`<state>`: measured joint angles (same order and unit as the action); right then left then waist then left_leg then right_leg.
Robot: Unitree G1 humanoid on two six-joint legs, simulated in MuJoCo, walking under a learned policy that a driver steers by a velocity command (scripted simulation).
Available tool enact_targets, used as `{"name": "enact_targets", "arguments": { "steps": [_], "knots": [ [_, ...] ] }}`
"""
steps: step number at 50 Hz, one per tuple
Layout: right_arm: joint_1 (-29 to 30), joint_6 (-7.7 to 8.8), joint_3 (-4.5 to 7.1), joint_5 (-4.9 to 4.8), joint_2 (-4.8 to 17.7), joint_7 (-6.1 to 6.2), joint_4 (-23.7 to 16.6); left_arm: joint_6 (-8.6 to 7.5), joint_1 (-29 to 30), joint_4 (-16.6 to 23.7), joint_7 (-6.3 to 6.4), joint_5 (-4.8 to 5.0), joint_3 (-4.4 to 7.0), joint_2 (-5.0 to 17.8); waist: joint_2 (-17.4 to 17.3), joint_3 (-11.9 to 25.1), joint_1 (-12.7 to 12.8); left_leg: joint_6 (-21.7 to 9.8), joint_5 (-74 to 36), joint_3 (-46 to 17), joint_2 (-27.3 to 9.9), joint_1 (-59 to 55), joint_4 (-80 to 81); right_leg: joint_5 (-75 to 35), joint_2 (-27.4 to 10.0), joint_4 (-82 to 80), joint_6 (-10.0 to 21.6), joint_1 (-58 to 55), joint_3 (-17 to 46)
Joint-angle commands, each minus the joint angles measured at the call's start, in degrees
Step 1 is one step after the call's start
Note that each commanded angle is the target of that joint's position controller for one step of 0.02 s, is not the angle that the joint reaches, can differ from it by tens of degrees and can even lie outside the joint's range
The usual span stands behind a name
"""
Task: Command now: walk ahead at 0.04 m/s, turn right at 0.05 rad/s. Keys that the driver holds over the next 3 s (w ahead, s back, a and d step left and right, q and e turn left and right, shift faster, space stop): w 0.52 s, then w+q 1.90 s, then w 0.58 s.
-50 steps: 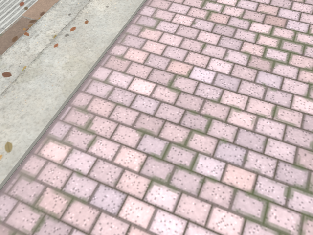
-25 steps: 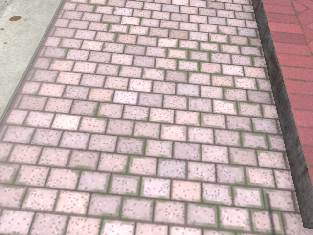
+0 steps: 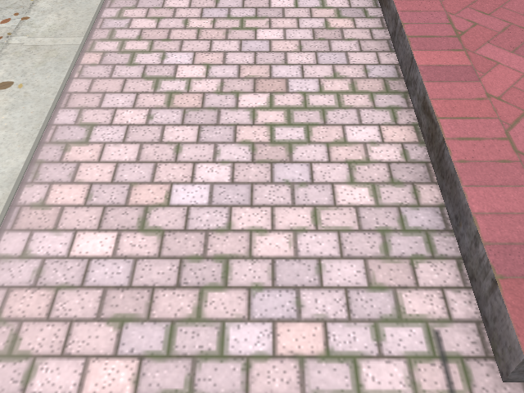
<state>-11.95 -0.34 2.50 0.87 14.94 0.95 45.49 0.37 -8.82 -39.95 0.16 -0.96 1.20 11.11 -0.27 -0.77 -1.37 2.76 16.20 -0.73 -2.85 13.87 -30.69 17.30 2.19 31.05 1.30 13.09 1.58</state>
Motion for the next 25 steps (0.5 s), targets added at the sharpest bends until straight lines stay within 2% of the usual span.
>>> {"name": "enact_targets", "arguments": {
  "steps": [1,2,3,5,7,8,9,10,11,12,13,14,15,16,18,19,22,23,25],
  "knots": [
    [0.41,1.05,1.16,0.14,5.04,0.16,-2.14,-0.19,0.47,3.06,0.59,0.20,2.33,7.50,-0.71,1.71,0.79,-1.26,-4.34,-0.19,0.05,-0.74,3.99,-1.19,-4.65,-6.70,2.37,0.49,5.21],
    [-0.08,1.17,1.24,-0.23,5.00,0.32,-1.64,0.23,-0.39,2.86,0.75,0.40,2.75,8.48,0.54,1.43,1.16,-1.57,2.36,1.61,1.57,0.50,1.96,7.52,-4.40,-7.54,3.21,0.82,5.63],
    [-0.44,1.41,1.30,-0.58,4.97,0.46,-1.58,0.47,-1.37,2.64,0.79,0.73,3.26,9.74,2.71,0.02,1.64,-1.98,8.20,3.30,2.90,3.15,-0.83,17.26,-5.73,-9.49,4.70,1.87,8.12],
    [1.02,2.34,1.28,-1.25,4.47,0.52,-2.74,0.14,-4.06,1.94,0.71,1.26,3.77,11.50,7.85,-3.66,2.73,-3.01,10.49,4.70,3.81,9.29,-7.52,29.77,-11.86,-15.83,8.66,2.94,17.76],
    [1.53,3.74,1.35,-1.94,4.24,0.14,-3.52,-0.95,-5.09,0.93,0.68,1.87,3.92,11.96,10.02,-6.04,2.41,-5.28,9.59,2.74,2.29,10.63,-10.18,30.49,-15.90,-17.87,11.22,4.43,24.00],
    [-0.04,4.47,1.40,-2.14,4.00,-0.28,-3.06,-1.40,-3.94,0.86,0.63,2.06,3.75,11.42,10.48,-5.84,1.16,-6.61,9.32,2.20,1.76,8.66,-8.58,28.33,-15.89,-17.08,10.96,5.16,23.28],
    [-3.19,5.15,1.44,-2.27,3.72,-0.76,-1.84,-1.61,-1.63,1.26,0.49,2.26,3.50,10.56,10.05,-5.12,-0.83,-7.96,8.52,2.15,1.82,3.35,-4.12,25.44,-14.28,-15.15,9.65,7.52,20.22],
    [-8.19,5.64,1.78,-2.21,4.32,-1.12,0.28,-1.72,1.62,2.13,0.38,2.32,3.12,9.19,7.87,-4.27,-3.37,-9.01,6.78,0.58,1.46,-4.67,0.82,21.25,-11.07,-10.80,7.36,12.22,15.49],
    [-13.52,6.13,2.70,-1.81,7.69,-1.18,2.04,-2.22,5.15,4.04,0.35,2.23,2.28,6.15,0.15,-3.88,-5.22,-11.24,13.22,-9.09,-3.94,-9.42,7.30,14.79,-5.15,0.84,3.29,18.20,6.57],
    [-17.63,6.56,4.04,-1.53,13.01,-1.62,2.89,-3.38,6.01,6.03,0.47,2.64,2.26,5.21,-13.78,-3.12,-5.01,-16.98,19.41,-29.91,-14.33,-16.02,17.10,9.85,1.40,18.29,-0.51,27.32,-2.63],
    [-17.53,6.70,3.60,-0.61,11.98,-1.71,1.84,-4.40,6.86,6.58,0.63,3.10,3.20,9.09,-13.89,-4.35,-5.98,-21.20,15.93,-40.35,-19.98,-18.15,20.82,16.76,0.01,28.75,-0.42,35.53,1.77],
    [-15.10,6.79,2.87,-0.51,9.72,-1.40,0.83,-5.09,4.40,5.45,0.28,3.47,3.63,9.83,-8.66,-4.65,-3.72,-20.28,12.85,-36.41,-19.03,-19.75,19.04,13.13,-2.77,34.42,0.52,38.23,3.74],
    [-13.60,6.77,2.60,-0.75,8.65,-1.29,0.08,-5.41,2.63,4.30,-0.02,3.19,3.43,9.04,-5.85,-3.36,-2.75,-18.49,10.80,-31.37,-16.91,-21.06,18.56,7.90,-4.35,35.57,1.34,39.47,3.24],
    [-12.40,6.57,2.34,-1.02,8.28,-1.29,-0.16,-5.56,2.91,4.00,-0.27,2.67,3.43,8.64,-4.23,-3.66,-2.32,-16.93,6.68,-27.00,-15.63,-20.73,19.18,3.47,-5.91,34.15,1.73,39.94,2.84],
    [-12.10,5.92,1.31,-0.93,5.66,-1.29,0.01,-5.37,3.87,3.85,-1.01,2.10,3.51,8.02,-4.92,-3.35,-1.97,-14.46,-3.69,-18.36,-11.95,-17.96,21.05,-2.63,-7.19,29.05,1.04,35.48,1.10],
    [-12.73,5.63,1.16,-1.05,5.33,-1.20,0.27,-5.23,4.42,3.91,-1.38,1.98,3.29,7.26,-5.31,-3.09,-2.16,-14.14,-8.66,-14.90,-10.67,-17.43,21.59,-4.69,-6.83,26.13,0.30,34.02,-0.33],
    [-13.79,4.87,1.36,-1.20,6.77,-0.46,0.76,-5.24,8.85,5.30,-2.03,1.94,2.19,4.70,-4.82,-3.49,-3.28,-13.19,-16.05,-7.67,-8.06,-14.50,22.18,-11.70,-5.48,14.29,-1.24,29.06,-2.73],
    [-14.24,4.72,1.51,-1.21,7.56,-0.24,0.91,-5.37,10.53,5.82,-2.30,2.08,1.91,4.34,-5.12,-3.82,-3.75,-13.02,-16.13,-6.30,-7.74,-13.10,22.47,-14.16,-4.91,10.40,-1.49,26.82,-3.26],
    [-15.27,4.60,1.80,-1.42,8.83,-0.12,1.33,-5.49,13.03,6.62,-2.81,2.40,1.85,5.01,-6.05,-4.68,-4.35,-13.19,-15.08,-5.35,-8.34,-10.88,23.16,-16.91,-3.87,5.54,-1.66,22.63,-4.13]
  ]
}}
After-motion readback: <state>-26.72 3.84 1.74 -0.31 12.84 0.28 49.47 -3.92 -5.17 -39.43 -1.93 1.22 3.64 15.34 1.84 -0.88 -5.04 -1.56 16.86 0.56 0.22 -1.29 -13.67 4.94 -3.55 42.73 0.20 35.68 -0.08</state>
